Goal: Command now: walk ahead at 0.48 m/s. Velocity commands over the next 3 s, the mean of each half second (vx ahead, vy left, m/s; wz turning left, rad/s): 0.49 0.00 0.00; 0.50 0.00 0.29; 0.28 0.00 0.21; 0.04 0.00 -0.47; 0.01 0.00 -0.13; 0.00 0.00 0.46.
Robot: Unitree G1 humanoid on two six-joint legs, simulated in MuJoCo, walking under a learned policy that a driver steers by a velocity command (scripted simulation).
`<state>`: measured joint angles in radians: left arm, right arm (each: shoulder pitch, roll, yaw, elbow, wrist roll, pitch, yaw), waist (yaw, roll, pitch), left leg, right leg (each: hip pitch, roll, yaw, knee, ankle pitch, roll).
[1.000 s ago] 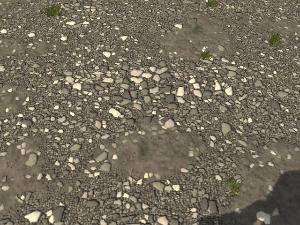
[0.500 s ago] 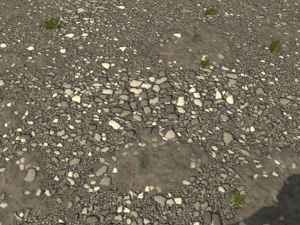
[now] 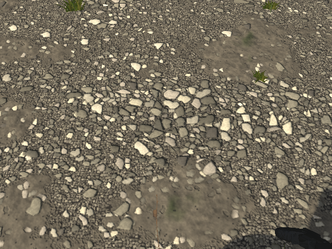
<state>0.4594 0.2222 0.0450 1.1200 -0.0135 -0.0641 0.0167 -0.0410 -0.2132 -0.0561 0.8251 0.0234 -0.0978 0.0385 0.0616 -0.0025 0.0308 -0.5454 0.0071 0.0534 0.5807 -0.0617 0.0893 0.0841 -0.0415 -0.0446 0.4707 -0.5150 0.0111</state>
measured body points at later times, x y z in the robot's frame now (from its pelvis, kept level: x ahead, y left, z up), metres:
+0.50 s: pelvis +0.28 +0.00 +0.02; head +0.30 +0.00 +0.47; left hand +0.49 +0.22 -0.08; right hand +0.22 -0.25 -0.12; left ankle +0.13 +0.10 -0.71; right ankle +0.47 -0.13 -0.68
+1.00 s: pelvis +0.56 -0.03 +0.03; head +0.58 -0.02 +0.48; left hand +0.52 +0.24 -0.12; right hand +0.76 -0.24 -0.09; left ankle +0.72 +0.16 -0.66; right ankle +0.47 -0.12 -0.71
